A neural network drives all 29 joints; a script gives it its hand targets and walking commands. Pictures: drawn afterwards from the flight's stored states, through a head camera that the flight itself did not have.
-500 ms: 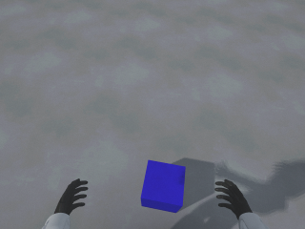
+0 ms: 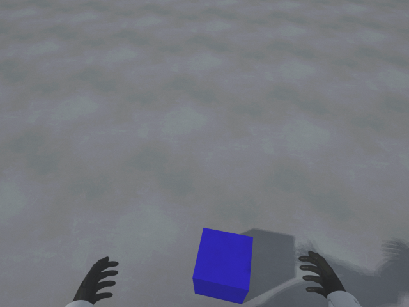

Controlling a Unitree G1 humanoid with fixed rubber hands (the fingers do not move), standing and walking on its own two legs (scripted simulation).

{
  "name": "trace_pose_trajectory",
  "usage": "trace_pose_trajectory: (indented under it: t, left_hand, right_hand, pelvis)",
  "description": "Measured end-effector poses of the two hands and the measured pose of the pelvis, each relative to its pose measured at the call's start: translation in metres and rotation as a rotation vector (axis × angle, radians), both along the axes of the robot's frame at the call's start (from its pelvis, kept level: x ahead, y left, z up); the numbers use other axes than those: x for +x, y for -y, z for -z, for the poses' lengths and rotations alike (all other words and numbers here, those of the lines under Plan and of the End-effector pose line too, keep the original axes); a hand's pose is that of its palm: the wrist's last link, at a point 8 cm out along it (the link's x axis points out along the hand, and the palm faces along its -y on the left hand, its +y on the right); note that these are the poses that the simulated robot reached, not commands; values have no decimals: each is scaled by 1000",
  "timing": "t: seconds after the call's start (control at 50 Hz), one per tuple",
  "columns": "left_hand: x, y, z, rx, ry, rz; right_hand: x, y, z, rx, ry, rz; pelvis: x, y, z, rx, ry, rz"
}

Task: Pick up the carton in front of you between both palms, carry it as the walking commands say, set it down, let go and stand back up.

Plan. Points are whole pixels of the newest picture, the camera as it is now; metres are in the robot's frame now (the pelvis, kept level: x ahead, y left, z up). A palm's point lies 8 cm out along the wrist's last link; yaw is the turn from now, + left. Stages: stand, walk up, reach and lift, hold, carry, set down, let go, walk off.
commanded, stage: stand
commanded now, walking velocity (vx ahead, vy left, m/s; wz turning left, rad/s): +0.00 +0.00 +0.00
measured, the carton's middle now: (222, 266) +0.38 -0.07 -0.65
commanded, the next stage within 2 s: none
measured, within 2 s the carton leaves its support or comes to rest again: neither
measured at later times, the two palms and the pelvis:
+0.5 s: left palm out of the picture +0.12 +0.29 -0.08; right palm (350, 299) +0.15 -0.29 -0.11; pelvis +0.02 -0.01 +0.00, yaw +2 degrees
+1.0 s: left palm out of the picture +0.10 +0.30 -0.09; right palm out of the picture +0.11 -0.31 -0.11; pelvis +0.01 -0.01 +0.01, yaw +2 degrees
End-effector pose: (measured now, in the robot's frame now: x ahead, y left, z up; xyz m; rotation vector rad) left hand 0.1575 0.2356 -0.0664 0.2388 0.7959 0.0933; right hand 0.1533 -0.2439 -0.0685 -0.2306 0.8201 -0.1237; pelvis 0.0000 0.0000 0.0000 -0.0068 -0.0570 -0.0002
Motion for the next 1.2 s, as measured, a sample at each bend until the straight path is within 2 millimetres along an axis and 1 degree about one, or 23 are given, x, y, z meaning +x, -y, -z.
trace_pose_trajectory:
  t: [0.06, 0.14, 0.18, 0.24, 0.32, 0.46, 0.58, 0.7, 0.98, 1.2]
  left_hand:
    - [-14, -18, 6, 78, -54, -20]
    - [-29, -42, 7, 144, -107, -60]
    - [-34, -50, 7, 163, -127, -77]
    - [-38, -57, 7, 179, -151, -96]
    - [-38, -58, 9, 180, -170, -115]
    - [-35, -53, 14, 158, -186, -132]
    - [-37, -51, 17, 146, -200, -143]
    - [-43, -54, 18, 145, -221, -153]
    - [-61, -61, 19, 151, -263, -161]
    - [-70, -64, 20, 153, -286, -159]
  right_hand:
    - [-8, 16, 12, -41, -21, -1]
    - [-20, 33, 25, -69, -74, -4]
    - [-23, 39, 30, -80, -101, -8]
    - [-24, 45, 34, -92, -131, -15]
    - [-19, 47, 37, -99, -150, -23]
    - [-8, 47, 37, -106, -158, -32]
    - [-7, 50, 36, -115, -167, -31]
    - [-14, 54, 35, -126, -188, -24]
    - [-40, 62, 36, -136, -246, -9]
    - [-55, 66, 37, -138, -277, 0]
  pelvis:
    - [-1, 2, 2, 3, -27, -5]
    - [1, 4, 4, 4, -47, -11]
    - [3, 5, 4, 4, -51, -15]
    - [7, 6, 3, 5, -54, -20]
    - [12, 8, 3, 6, -53, -27]
    - [17, 9, 1, 5, -47, -34]
    - [19, 10, -1, 4, -41, -36]
    - [17, 10, -2, 4, -33, -36]
    - [8, 10, -6, 6, -20, -32]
    - [3, 11, -7, 8, -13, -28]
